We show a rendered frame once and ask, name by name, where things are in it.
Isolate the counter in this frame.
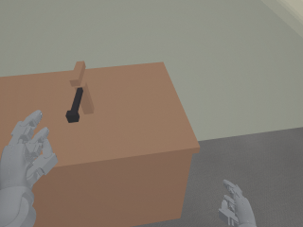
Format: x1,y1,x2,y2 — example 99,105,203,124
0,61,200,227

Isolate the robot left hand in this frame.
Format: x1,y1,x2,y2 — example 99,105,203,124
0,110,59,191

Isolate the tap lever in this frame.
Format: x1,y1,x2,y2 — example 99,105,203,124
65,87,83,123

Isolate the robot left forearm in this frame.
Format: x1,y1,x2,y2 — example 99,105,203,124
0,185,37,227

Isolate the robot right hand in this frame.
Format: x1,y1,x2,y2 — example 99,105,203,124
219,180,257,227

